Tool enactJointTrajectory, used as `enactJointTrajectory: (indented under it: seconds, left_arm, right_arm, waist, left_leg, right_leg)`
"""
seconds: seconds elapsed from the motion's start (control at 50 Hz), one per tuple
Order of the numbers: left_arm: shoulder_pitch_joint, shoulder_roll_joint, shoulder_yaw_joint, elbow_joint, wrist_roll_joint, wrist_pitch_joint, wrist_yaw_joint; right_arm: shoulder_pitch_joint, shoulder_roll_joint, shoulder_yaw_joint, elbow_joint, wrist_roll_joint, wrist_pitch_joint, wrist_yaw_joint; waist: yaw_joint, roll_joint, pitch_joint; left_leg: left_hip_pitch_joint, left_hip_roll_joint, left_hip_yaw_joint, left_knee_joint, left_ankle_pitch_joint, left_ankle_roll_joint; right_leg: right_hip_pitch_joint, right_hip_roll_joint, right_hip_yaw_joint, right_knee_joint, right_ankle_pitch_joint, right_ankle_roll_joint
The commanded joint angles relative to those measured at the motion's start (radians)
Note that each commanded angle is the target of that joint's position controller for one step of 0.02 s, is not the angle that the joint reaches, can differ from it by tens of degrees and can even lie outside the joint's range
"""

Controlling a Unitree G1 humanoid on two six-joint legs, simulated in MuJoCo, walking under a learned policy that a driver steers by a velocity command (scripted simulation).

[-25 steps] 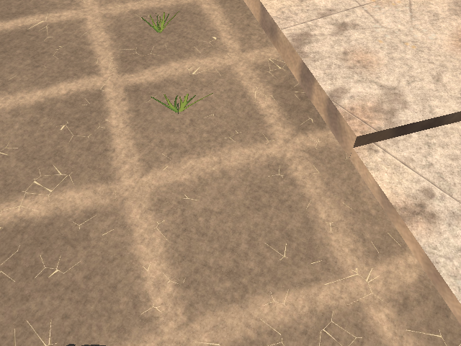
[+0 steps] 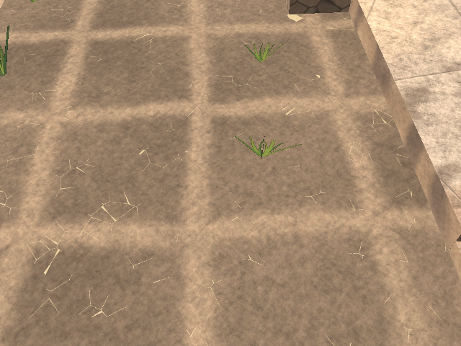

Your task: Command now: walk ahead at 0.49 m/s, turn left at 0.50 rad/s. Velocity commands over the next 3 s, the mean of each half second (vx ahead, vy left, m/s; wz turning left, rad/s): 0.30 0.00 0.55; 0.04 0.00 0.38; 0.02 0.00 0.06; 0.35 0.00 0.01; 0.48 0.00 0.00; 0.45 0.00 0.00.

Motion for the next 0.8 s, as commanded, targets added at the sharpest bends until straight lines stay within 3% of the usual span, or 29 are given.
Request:
enactJointTrajectory:
  seconds: [0.02, 0.06, 0.1, 0.14, 0.16, 0.18, 0.2, 0.22, 0.24, 0.26, 0.28, 0.32, 0.36, 0.5, 0.56, 0.66, 0.7, 0.74, 0.76, 0.78, 0.8]
  left_arm:
    - [0.052, 0.121, 0.021, -0.015, 0.001, -0.008, 0.016]
    - [0.065, 0.136, 0.022, 0.007, 0.004, 0.002, 0.025]
    - [0.054, 0.163, 0.026, 0.019, 0.005, 0.012, 0.035]
    - [0.032, 0.198, 0.036, 0.022, 0.010, 0.029, 0.041]
    - [0.014, 0.208, 0.038, 0.014, 0.000, 0.033, 0.039]
    - [0.014, 0.172, 0.030, -0.020, -0.006, 0.027, 0.035]
    - [0.037, 0.107, 0.018, -0.093, -0.031, 0.027, 0.020]
    - [-0.062, 0.170, 0.030, -0.104, -0.011, 0.022, 0.020]
    - [-0.122, 0.146, 0.020, -0.129, -0.022, 0.014, 0.019]
    - [-0.123, 0.143, 0.019, -0.118, -0.015, 0.012, 0.021]
    - [-0.132, 0.145, 0.022, -0.120, 0.007, 0.028, 0.021]
    - [-0.094, 0.129, 0.022, -0.116, 0.029, 0.071, 0.016]
    - [-0.094, 0.112, 0.018, -0.125, 0.024, 0.093, 0.014]
    - [-0.286, 0.144, 0.019, -0.202, 0.014, 0.118, 0.020]
    - [-0.348, 0.153, 0.016, -0.224, 0.008, 0.121, 0.024]
    - [-0.371, 0.165, 0.009, -0.242, -0.010, 0.106, 0.031]
    - [-0.333, 0.167, 0.007, -0.233, -0.017, 0.099, 0.035]
    - [-0.254, 0.159, 0.006, -0.213, -0.011, 0.087, 0.039]
    - [-0.219, 0.182, 0.011, -0.207, 0.001, 0.076, 0.046]
    - [-0.224, 0.247, 0.014, -0.228, 0.008, 0.074, 0.054]
    - [-0.208, 0.268, 0.019, -0.213, -0.008, 0.090, 0.045]
  right_arm:
    - [-0.157, -0.013, 0.009, -0.102, -0.001, -0.015, 0.011]
    - [-0.171, -0.018, 0.008, -0.111, -0.002, -0.016, 0.011]
    - [-0.126, -0.033, 0.000, -0.101, -0.004, -0.013, 0.003]
    - [0.035, -0.070, -0.020, -0.056, -0.008, -0.021, -0.007]
    - [0.182, -0.101, -0.038, -0.008, -0.022, -0.034, -0.017]
    - [0.292, -0.187, -0.064, 0.013, -0.031, -0.039, -0.033]
    - [0.230, -0.288, -0.090, -0.020, -0.008, -0.030, -0.038]
    - [0.269, -0.261, -0.090, -0.017, 0.027, -0.018, -0.048]
    - [0.204, -0.226, -0.080, -0.011, 0.033, -0.018, -0.058]
    - [0.155, -0.173, -0.066, -0.010, 0.034, -0.017, -0.060]
    - [0.118, -0.144, -0.057, -0.016, 0.039, -0.018, -0.063]
    - [0.094, -0.130, -0.046, -0.023, 0.038, -0.025, -0.060]
    - [0.112, -0.169, -0.054, -0.018, 0.028, -0.033, -0.055]
    - [0.205, -0.191, -0.059, -0.020, 0.028, -0.003, -0.071]
    - [0.234, -0.199, -0.063, -0.025, 0.020, 0.008, -0.077]
    - [0.228, -0.213, -0.069, -0.042, 0.005, 0.024, -0.079]
    - [0.202, -0.209, -0.067, -0.049, 0.007, 0.029, -0.080]
    - [0.142, -0.200, -0.061, -0.059, 0.024, 0.031, -0.082]
    - [0.139, -0.176, -0.051, -0.069, 0.035, 0.026, -0.083]
    - [0.224, -0.098, -0.030, -0.079, 0.029, 0.022, -0.086]
    - [0.258, -0.170, -0.054, -0.066, 0.028, 0.041, -0.097]
  waist:
    - [0.020, -0.086, 0.086]
    - [0.016, -0.091, 0.080]
    - [-0.015, -0.119, 0.036]
    - [-0.088, -0.138, -0.057]
    - [-0.156, -0.107, -0.135]
    - [-0.187, -0.013, -0.237]
    - [-0.113, 0.210, -0.346]
    - [-0.151, -0.011, -0.340]
    - [-0.119, -0.015, -0.221]
    - [-0.073, -0.082, -0.115]
    - [-0.041, -0.092, -0.073]
    - [-0.001, -0.068, -0.080]
    - [0.009, -0.048, -0.102]
    - [-0.058, 0.037, -0.108]
    - [-0.080, 0.047, -0.086]
    - [-0.086, 0.058, -0.067]
    - [-0.074, 0.069, -0.067]
    - [-0.019, 0.061, -0.060]
    - [-0.009, 0.007, -0.085]
    - [-0.060, -0.222, -0.145]
    - [-0.058, -0.311, -0.163]
  left_leg:
    - [0.004, -0.011, 0.079, -0.134, 0.014, 0.015]
    - [0.041, -0.038, 0.115, -0.193, -0.058, 0.041]
    - [0.140, -0.097, 0.157, -0.216, -0.161, 0.081]
    - [0.324, -0.166, 0.163, -0.258, -0.243, 0.130]
    - [0.531, -0.177, 0.125, -0.356, -0.172, 0.161]
    - [0.795, 0.031, -0.122, -0.346, -0.099, 0.218]
    - [1.055, 0.331, -0.682, -0.405, 0.256, 0.424]
    - [1.020, 0.298, -0.585, -0.428, 0.432, 0.405]
    - [0.895, 0.275, -0.450, -0.444, 0.520, 0.370]
    - [0.749, 0.216, -0.363, -0.476, 0.549, 0.309]
    - [0.660, 0.159, -0.306, -0.497, 0.531, 0.268]
    - [0.564, 0.105, -0.245, -0.513, 0.586, 0.234]
    - [0.537, 0.072, -0.212, -0.500, 0.663, 0.217]
    - [0.589, 0.042, -0.291, -0.469, 0.479, 0.138]
    - [0.637, 0.061, -0.363, -0.454, 0.405, 0.146]
    - [0.668, 0.076, -0.447, -0.386, 0.466, 0.171]
    - [0.646, 0.066, -0.464, -0.361, 0.463, 0.149]
    - [0.563, 0.010, -0.459, -0.315, 0.330, 0.082]
    - [0.488, -0.036, -0.428, -0.245, 0.174, 0.033]
    - [0.388, -0.142, -0.275, -0.048, -0.321, -0.017]
    - [0.304, -0.269, -0.165, 0.082, -0.731, -0.037]
  right_leg:
    - [-0.016, -0.289, 0.057, -0.063, 0.515, -0.050]
    - [0.056, -0.303, 0.028, -0.007, 0.665, -0.043]
    - [0.104, -0.313, -0.005, 0.115, 0.974, -0.033]
    - [0.098, -0.316, -0.024, 0.388, 1.130, -0.035]
    - [-0.004, -0.294, -0.036, 0.622, 0.981, -0.016]
    - [-0.258, -0.245, -0.031, 0.937, 0.481, 0.014]
    - [-0.662, -0.008, 0.068, 1.327, -0.333, 0.076]
    - [-0.728, -0.068, 0.246, 1.322, -0.224, 0.073]
    - [-0.734, -0.109, 0.253, 1.256, -0.134, 0.071]
    - [-0.695, -0.135, 0.249, 1.156, -0.104, 0.076]
    - [-0.657, -0.150, 0.257, 1.086, -0.099, 0.086]
    - [-0.574, -0.141, 0.251, 1.002, -0.091, 0.107]
    - [-0.566, -0.127, 0.237, 0.939, -0.049, 0.121]
    - [-0.659, -0.115, 0.258, 0.769, 0.076, 0.128]
    - [-0.681, -0.101, 0.279, 0.704, 0.051, 0.121]
    - [-0.605, -0.053, 0.293, 0.576, -0.052, 0.089]
    - [-0.501, -0.041, 0.289, 0.472, -0.062, 0.069]
    - [-0.300, -0.035, 0.274, 0.223, 0.075, 0.046]
    - [-0.160, -0.117, 0.345, 0.129, 0.211, 0.022]
    - [-0.029, -0.382, 0.593, 0.118, 0.569, -0.046]
    - [-0.064, -0.477, 0.750, 0.138, 0.814, -0.201]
